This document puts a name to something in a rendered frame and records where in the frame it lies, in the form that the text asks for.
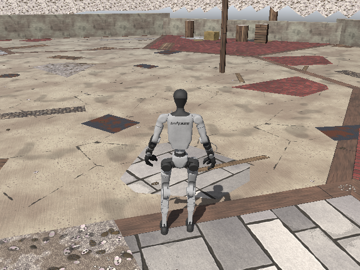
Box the robot right foot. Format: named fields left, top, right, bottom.
left=186, top=218, right=194, bottom=232

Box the robot left hand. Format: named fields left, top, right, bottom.
left=145, top=155, right=158, bottom=167

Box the robot left upper arm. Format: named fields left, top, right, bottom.
left=151, top=113, right=169, bottom=144

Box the robot right upper arm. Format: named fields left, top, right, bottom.
left=192, top=114, right=208, bottom=144

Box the robot right forearm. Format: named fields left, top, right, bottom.
left=203, top=135, right=214, bottom=159

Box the robot right hand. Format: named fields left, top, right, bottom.
left=203, top=157, right=216, bottom=170

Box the robot left forearm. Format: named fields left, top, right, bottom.
left=145, top=135, right=157, bottom=156

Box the left robot shin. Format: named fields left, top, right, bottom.
left=161, top=188, right=169, bottom=227

